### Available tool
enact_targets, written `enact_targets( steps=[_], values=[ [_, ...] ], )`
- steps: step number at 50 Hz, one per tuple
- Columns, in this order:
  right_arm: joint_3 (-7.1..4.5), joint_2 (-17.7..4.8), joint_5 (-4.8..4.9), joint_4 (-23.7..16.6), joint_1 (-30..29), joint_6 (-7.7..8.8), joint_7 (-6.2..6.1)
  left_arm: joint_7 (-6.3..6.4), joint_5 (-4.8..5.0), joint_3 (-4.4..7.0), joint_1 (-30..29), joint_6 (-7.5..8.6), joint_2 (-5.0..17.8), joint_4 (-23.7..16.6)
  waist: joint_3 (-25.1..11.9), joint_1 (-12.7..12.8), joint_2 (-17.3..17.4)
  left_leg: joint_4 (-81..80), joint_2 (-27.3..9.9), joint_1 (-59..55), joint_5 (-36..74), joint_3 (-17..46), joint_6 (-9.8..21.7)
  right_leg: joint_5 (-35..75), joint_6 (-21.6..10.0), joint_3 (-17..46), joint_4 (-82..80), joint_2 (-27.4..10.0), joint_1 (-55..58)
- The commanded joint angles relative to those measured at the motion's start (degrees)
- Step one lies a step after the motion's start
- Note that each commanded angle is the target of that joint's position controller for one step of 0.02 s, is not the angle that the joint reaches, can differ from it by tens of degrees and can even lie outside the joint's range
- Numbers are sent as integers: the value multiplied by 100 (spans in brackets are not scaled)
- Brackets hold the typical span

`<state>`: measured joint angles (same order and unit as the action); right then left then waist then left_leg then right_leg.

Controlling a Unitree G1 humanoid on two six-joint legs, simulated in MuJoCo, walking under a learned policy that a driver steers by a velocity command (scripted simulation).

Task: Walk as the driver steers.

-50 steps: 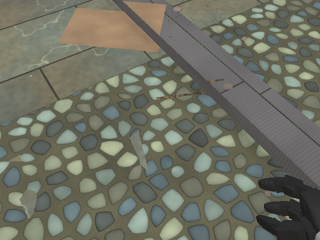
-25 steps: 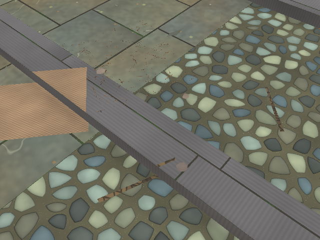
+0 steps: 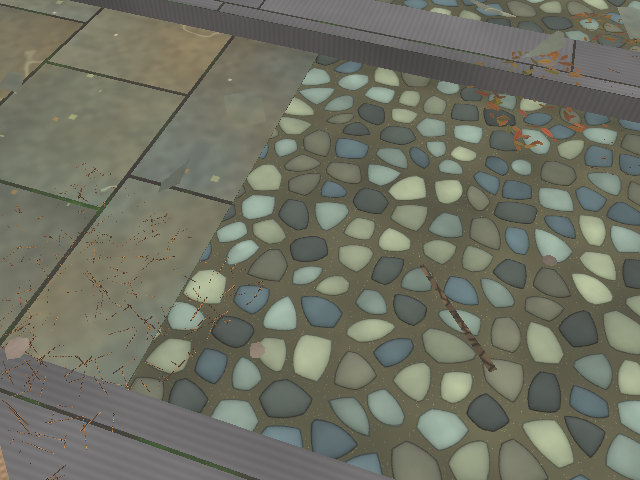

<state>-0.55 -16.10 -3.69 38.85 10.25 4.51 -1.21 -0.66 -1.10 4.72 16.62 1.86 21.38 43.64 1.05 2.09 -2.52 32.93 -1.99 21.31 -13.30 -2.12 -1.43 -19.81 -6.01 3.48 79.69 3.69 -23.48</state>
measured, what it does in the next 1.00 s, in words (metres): climbs, turning right: right foot 0.08 m higher, then left foot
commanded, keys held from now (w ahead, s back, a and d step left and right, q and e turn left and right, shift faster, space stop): w+e+shift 1.00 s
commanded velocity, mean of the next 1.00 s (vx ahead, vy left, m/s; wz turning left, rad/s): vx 1.00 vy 0.00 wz -0.99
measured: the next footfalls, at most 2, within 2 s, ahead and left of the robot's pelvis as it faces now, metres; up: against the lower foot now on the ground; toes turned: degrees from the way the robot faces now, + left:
right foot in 0.34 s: +0.43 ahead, -0.07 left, +0.08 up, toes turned -22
left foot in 0.70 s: +0.88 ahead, -0.11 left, +0.08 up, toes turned -43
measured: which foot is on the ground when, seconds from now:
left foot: down 0.00-0.30, up 0.32-0.68, down 0.70-1.00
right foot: up 0.00-0.32, down 0.34-0.70, up 0.72-1.00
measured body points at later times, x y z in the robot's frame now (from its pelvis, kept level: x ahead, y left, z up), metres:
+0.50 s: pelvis +0.44 -0.06 +0.05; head +0.45 -0.05 +0.50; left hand +0.62 +0.16 -0.08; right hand +0.51 -0.35 -0.01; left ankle +0.49 +0.11 -0.51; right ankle +0.39 -0.05 -0.65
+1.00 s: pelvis +0.85 -0.26 +0.08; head +0.87 -0.28 +0.53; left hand +1.20 -0.35 +0.04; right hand +0.57 -0.37 -0.04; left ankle +0.85 -0.08 -0.65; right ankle +0.85 -0.42 -0.57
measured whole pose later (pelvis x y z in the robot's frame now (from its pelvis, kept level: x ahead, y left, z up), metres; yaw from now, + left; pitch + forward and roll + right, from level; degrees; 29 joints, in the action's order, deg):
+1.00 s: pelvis +0.85 -0.26 +0.08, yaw -57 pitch +2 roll +2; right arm -3.3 -17.8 -1.7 49.4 30.1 5.3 -0.1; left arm -4.4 -2.1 2.2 -0.5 -0.9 19.2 31.3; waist 0.5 -4.4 -3.3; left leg 17.6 -0.2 -4.2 -23.0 -13.9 -1.6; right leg -6.0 -6.0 -2.5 64.2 -2.3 -46.7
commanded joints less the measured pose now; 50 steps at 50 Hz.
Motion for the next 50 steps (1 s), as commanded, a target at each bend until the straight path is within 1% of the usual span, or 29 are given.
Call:
enact_targets(
  steps=[1,3,7,9,11,12,13,15,16,17,18,19,21,22,24,27,30,32,33,34,35,36,37,38,39,40,44,47,50],
  values=[
    [-180,-419,47,265,1262,112,23,-211,-116,-157,-661,-89,-234,-851,-228,-440,779,-1694,-1550,-2178,-194,1744,562,279,47,-45,1119,-716,-2734],
    [-155,-222,141,598,1547,231,114,-241,-85,-270,-1101,-190,-541,-1172,-88,-314,824,-1713,-1537,-2070,703,1117,422,194,-8,-47,1504,-804,-3278],
    [-98,-76,-12,1034,1553,289,218,-9,-6,-514,-2125,-338,-949,-1945,430,126,867,-2234,-1426,-1230,773,10,222,-186,-281,-155,2608,-625,-4284],
    [-87,-216,12,1081,1549,256,132,-44,17,-571,-2449,-376,-797,-2174,798,271,676,-2773,-1275,-736,1251,-648,172,74,-294,-523,1427,-695,-3910],
    [-11,-150,151,1099,1481,224,37,-140,-56,-609,-2385,-354,-722,-1997,699,279,170,-2736,-752,-554,3769,-1555,64,390,-413,-1523,-57,-406,-2395],
    [-60,-422,226,963,1569,242,-29,-184,-20,-571,-2070,-363,-626,-1756,-37,286,156,-2224,-685,-562,6452,-1710,76,587,-463,-1962,-317,-7,-1028],
    [-206,-1045,217,896,1679,297,-96,-220,5,-532,-1816,-350,-589,-1767,-331,490,639,-1537,-1043,-1058,8271,-1593,147,404,-507,-1962,-875,19,-618],
    [-497,-1702,226,608,1250,177,-107,-170,22,-280,-62,-295,-166,-1305,-1331,1210,1307,857,-1489,-1924,9318,-1227,237,-481,-756,-1405,-1729,300,572],
    [-602,-1739,265,409,1073,48,-8,-111,85,-53,737,-197,219,-1060,-1680,1445,1197,2941,-1411,-1294,7830,-960,321,-777,-974,-671,-2825,505,1887],
    [-406,-684,158,331,1220,0,153,-34,237,121,-75,-134,526,-972,-979,691,-179,5208,-359,591,533,-824,244,-452,-1345,885,-3925,-47,2337],
    [-303,-390,135,-639,900,147,234,-33,97,295,-223,-240,1193,-1104,-1616,324,-1292,7209,500,2810,-631,-4,-31,-161,-2223,4188,-5259,-1098,3474],
    [-277,-515,49,-945,498,317,267,60,40,306,109,-253,1050,-1172,-1670,428,-284,7375,206,3434,-288,796,101,-989,-2187,5116,-6152,-1446,3630],
    [-147,-237,82,-916,181,369,188,158,-28,160,352,-92,435,-649,39,15,806,7076,-41,3784,-623,718,75,11,-1801,4297,-6163,-1234,1988],
    [-35,-5,-7,-1004,208,250,138,200,-26,126,229,16,322,-538,187,-303,822,6913,-146,3555,-947,737,30,638,-1650,3525,-5970,-904,1224],
    [-19,-101,-69,-942,412,-87,79,169,28,-8,-121,192,103,-515,400,-746,864,5707,-389,2905,-1289,652,-65,739,-1407,2418,-6290,-494,70],
    [15,-308,51,-1461,-756,-158,129,149,35,34,-174,366,277,-476,769,-506,716,2752,-526,1573,-282,300,-200,1685,-1256,1826,-6922,-41,-949],
    [110,-6,245,-1206,-638,-169,255,66,118,177,71,347,636,-333,-144,-259,281,968,-44,-621,1628,46,-88,2734,-943,1512,-6891,55,-541],
    [-14,-348,298,-1054,-472,-197,169,38,132,252,243,339,779,-300,-497,-246,60,239,242,-819,1333,123,2,4211,-676,1665,-6118,-46,815],
    [-126,-615,321,-956,-115,-173,93,42,98,279,275,331,869,-297,-787,-438,-76,66,350,-1178,962,151,28,4978,-502,1767,-5352,-104,1296],
    [-269,-883,356,-786,698,-128,-3,20,49,309,23,326,1006,-355,-1179,-1021,-82,-157,324,-2003,656,161,32,5224,-316,1738,-4085,-113,1315],
    [-439,-1194,285,-481,1880,-92,-117,-4,3,257,-223,371,773,-483,-1710,-1556,119,29,-40,-3423,195,331,106,4485,-178,1568,-2517,30,604],
    [-488,-1340,85,-265,2620,-49,-178,25,-110,-22,-278,403,-268,-693,-1914,-1516,1366,114,-1407,-4541,-1105,1660,88,-703,-219,1142,-649,373,-774],
    [-560,-1753,-121,-470,1792,-29,-94,50,256,-137,556,353,-337,-1078,-2513,-626,2932,-1423,-2595,-4751,-1964,5192,591,-898,-85,575,556,551,-2026],
    [-504,-1121,-60,-684,970,-49,-44,113,48,-100,206,238,103,-837,-1692,-622,1547,-1724,-2315,-3852,-3032,4833,836,-84,-117,382,695,-21,-2364],
    [-385,-694,8,-648,666,-56,-11,36,-42,-65,-204,160,234,-843,-1029,-616,891,-1661,-2033,-3057,-2732,3775,843,349,-78,233,439,-280,-2300],
    [-349,-574,-3,-471,706,-42,27,-57,-82,-68,-466,89,207,-879,-593,-575,415,-1692,-1836,-2468,-1890,3042,777,438,-26,180,310,-457,-2216],
    [-267,-334,227,281,1270,153,128,-323,-118,-215,-973,-203,-246,-1271,141,-300,712,-1971,-1453,-1673,480,973,416,576,53,104,-132,-859,-2403],
    [-260,-417,212,447,1160,239,143,-364,-115,-279,-1465,-251,-240,-1552,316,-142,838,-2244,-1201,-1456,1905,-234,287,1346,67,-206,-911,-794,-2240],
    [-274,-546,212,657,1358,234,99,-462,-90,-338,-2107,-252,-211,-1657,728,-237,500,-2559,-900,-1620,2643,-1061,143,1775,-113,-915,-2397,-605,-1919]
  ],
)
